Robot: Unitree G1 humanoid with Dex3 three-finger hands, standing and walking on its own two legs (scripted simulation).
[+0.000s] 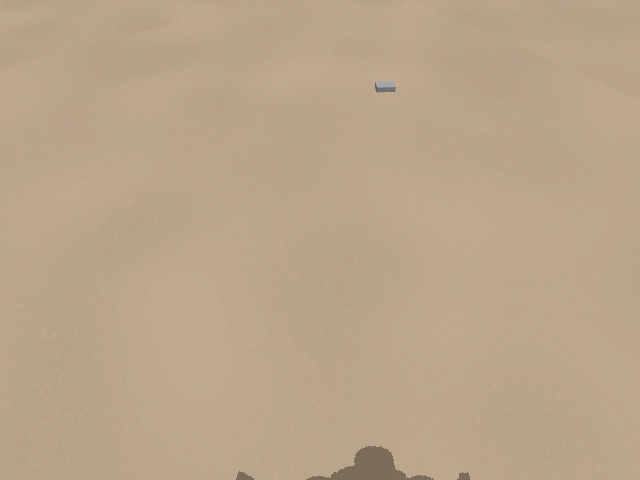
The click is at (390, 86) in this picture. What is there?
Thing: flat box
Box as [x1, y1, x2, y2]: [375, 81, 395, 91]
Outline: 394,82 375,82 376,91 394,91
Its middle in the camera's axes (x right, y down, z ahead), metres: +0.40 -0.91 +2.37
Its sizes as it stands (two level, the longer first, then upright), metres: 0.114 0.068 0.031
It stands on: the floor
